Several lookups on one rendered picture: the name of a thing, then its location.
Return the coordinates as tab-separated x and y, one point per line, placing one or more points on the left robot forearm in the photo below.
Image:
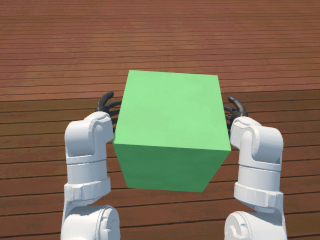
85	148

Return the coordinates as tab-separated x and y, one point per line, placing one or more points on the left robot hand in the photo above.
103	107

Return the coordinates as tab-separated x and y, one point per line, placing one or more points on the robot right upper arm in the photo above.
241	225

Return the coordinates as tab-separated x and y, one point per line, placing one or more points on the right robot forearm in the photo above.
260	160

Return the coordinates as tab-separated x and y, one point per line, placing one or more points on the right robot hand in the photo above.
239	112

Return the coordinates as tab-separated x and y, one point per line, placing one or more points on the robot left upper arm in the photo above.
94	222

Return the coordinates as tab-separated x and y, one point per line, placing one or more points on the carton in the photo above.
171	132

